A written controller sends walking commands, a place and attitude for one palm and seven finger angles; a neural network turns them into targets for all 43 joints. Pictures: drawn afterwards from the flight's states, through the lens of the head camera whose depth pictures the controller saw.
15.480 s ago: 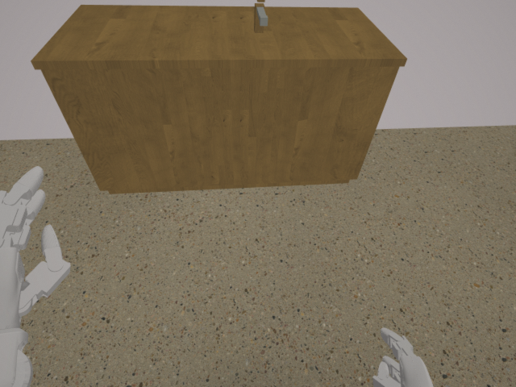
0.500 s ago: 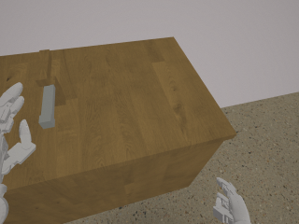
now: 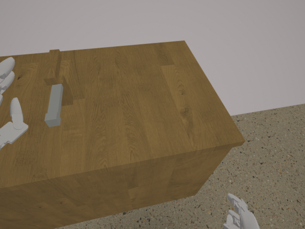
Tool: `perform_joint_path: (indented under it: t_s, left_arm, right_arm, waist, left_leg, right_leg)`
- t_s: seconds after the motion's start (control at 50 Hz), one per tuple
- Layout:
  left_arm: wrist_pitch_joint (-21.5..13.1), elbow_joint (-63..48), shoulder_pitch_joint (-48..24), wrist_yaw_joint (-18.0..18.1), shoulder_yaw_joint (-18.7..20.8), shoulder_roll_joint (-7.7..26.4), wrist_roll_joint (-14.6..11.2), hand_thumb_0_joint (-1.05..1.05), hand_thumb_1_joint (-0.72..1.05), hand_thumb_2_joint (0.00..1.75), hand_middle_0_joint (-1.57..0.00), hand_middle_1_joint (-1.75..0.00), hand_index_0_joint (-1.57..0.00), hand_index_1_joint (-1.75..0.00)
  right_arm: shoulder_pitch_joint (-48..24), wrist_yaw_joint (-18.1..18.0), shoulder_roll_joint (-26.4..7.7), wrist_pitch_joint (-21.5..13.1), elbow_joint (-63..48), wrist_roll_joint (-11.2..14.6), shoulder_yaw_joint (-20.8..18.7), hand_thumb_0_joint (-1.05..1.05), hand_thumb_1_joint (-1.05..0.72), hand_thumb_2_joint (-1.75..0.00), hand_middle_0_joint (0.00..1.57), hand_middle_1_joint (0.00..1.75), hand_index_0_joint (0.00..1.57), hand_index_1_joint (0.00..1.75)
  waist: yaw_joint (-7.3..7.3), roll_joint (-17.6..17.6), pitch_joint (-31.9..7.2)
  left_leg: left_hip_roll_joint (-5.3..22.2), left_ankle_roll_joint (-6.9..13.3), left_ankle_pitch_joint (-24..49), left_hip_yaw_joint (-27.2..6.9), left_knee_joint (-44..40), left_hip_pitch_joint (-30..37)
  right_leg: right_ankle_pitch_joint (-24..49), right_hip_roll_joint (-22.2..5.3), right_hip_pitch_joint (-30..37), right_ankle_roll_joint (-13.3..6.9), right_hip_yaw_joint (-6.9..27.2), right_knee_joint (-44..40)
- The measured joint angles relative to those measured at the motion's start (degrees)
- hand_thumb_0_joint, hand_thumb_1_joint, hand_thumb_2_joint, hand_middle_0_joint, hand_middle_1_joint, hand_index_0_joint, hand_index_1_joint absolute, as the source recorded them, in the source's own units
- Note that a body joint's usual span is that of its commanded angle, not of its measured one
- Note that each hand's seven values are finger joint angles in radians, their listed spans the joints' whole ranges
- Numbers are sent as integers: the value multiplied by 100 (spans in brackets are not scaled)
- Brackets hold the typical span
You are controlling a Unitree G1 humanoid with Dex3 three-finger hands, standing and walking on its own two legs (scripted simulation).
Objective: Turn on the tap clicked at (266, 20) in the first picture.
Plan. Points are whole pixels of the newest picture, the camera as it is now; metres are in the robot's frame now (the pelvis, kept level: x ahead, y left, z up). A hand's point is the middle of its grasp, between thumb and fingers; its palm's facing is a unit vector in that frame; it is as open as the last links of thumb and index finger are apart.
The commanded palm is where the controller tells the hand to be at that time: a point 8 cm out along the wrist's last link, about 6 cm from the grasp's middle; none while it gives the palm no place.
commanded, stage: come to a stop and stand still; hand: left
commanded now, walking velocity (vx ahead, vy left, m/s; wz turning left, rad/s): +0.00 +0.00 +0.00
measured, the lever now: (53, 119) +0.34 +0.30 +0.08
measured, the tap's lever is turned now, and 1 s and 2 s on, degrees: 0 0 0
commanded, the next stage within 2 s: look again from close up in 0.96 s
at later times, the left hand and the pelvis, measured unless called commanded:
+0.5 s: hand out of the picture +0.21 +0.32 +0.17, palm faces +0.41 -0.84 -0.36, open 7.5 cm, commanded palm +0.15 +0.34 +0.18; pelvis +0.00 +0.06 +0.00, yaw +2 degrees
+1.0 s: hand out of the picture +0.18 +0.31 +0.16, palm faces +0.39 -0.85 -0.36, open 7.5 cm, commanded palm +0.12 +0.34 +0.18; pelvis -0.02 +0.05 +0.00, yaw +2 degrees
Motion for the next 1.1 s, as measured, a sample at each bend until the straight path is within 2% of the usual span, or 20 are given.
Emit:
perform_joint_path:
  t_s: [0.04, 0.08, 0.16, 0.24, 0.3, 0.38, 0.58, 0.76, 1.1]
  left_arm:
    - [-138, 224, -255, 37, 369, 124, -57, 2, 88, 90, -22, -30, -21, -30]
    - [-235, 282, -131, 97, 524, 18, -140, 2, 88, 90, -21, -30, -21, -30]
    - [-361, 32, 635, 101, 155, -470, -193, 1, 89, 90, -21, -30, -20, -30]
    - [-411, -29, 1074, 30, -288, -715, -114, 1, 89, 90, -21, -30, -21, -30]
    - [-383, 49, 952, 48, -339, -677, -89, 2, 88, 90, -21, -30, -21, -30]
    - [-318, -6, 681, 131, -213, -624, -121, 2, 88, 90, -22, -30, -21, -30]
    - [-435, -249, 672, 123, -187, -659, -162, 2, 89, 90, -21, -30, -21, -30]
    - [-305, -196, 770, 116, -261, -755, -149, 2, 89, 90, -21, -30, -21, -30]
    - [-215, -277, 973, 115, -331, -827, -111, 2, 89, 90, -21, -30, -21, -30]
  right_arm:
    - [-78, 187, 22, -85, 64, -82, 56, 1, -91, -90, 20, 30, 20, 30]
    - [-102, 360, 17, -166, 64, -101, 45, 1, -91, -90, 20, 30, 20, 30]
    - [-55, 531, -36, -362, 98, -90, -56, 1, -91, -90, 20, 30, 20, 30]
    - [-60, 507, -69, -410, 235, -141, -106, 1, -91, -90, 20, 30, 20, 30]
    - [-132, 469, -70, -374, 324, -155, -114, 1, -91, -90, 20, 30, 20, 30]
    - [-288, 489, -52, -360, 335, -129, -113, 1, -91, -90, 20, 30, 20, 30]
    - [-598, 550, 189, -299, 103, -118, -58, 1, -91, -90, 20, 30, 20, 30]
    - [-521, 504, 254, -227, 118, -88, 27, 1, -91, -90, 20, 30, 20, 30]
    - [-326, 368, 54, -227, 191, -17, -96, 1, -91, -90, 20, 30, 20, 30]
  waist:
    - [-26, -18, -38]
    - [-98, 13, -103]
    - [-181, 26, -144]
    - [-135, -81, -83]
    - [-49, -162, 7]
    - [27, -201, 87]
    - [58, -240, 61]
    - [20, -210, 86]
    - [-132, -61, 10]
  left_leg:
    - [13, 13, -37, 39, 61, -76]
    - [9, 50, -78, 99, 81, -98]
    - [-104, 152, -112, 192, 0, 8]
    - [-244, 238, -92, 167, -72, 70]
    - [-324, 291, -63, 90, -76, 55]
    - [-411, 357, -17, 23, -68, 16]
    - [-595, 484, 204, 102, -264, 3]
    - [-587, 478, 351, 61, -334, -39]
    - [-454, 392, 410, -5, -370, 50]
  right_leg:
    - [-5, 10, -84, -17, 39, 40]
    - [-5, 3, -114, 19, 99, 36]
    - [-48, -111, -57, 142, 188, 31]
    - [-87, -247, 8, 239, 159, 24]
    - [-77, -323, 49, 292, 78, -9]
    - [-26, -405, 72, 361, 5, -60]
    - [107, -593, -34, 474, 76, -58]
    - [282, -579, -29, 479, 31, -196]
    - [380, -437, 111, 386, -29, -341]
